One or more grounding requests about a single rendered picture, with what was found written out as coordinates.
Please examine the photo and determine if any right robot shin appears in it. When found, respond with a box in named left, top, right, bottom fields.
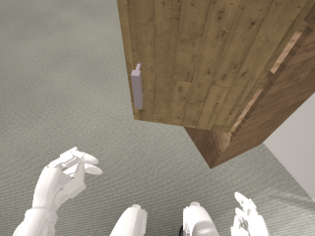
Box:
left=183, top=202, right=200, bottom=236

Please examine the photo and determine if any robot left forearm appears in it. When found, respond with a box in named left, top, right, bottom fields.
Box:
left=13, top=207, right=58, bottom=236

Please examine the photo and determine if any right robot hand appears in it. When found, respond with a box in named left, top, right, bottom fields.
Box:
left=230, top=192, right=271, bottom=236

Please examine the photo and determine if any handle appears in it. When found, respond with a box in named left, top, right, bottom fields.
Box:
left=131, top=62, right=143, bottom=109

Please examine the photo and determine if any left robot hand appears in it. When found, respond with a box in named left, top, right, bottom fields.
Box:
left=32, top=147, right=102, bottom=212

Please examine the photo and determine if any cupboard door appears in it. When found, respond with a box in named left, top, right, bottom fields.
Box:
left=116, top=0, right=315, bottom=133

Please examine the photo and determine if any right robot thigh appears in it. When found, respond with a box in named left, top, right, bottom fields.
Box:
left=183, top=206, right=220, bottom=236

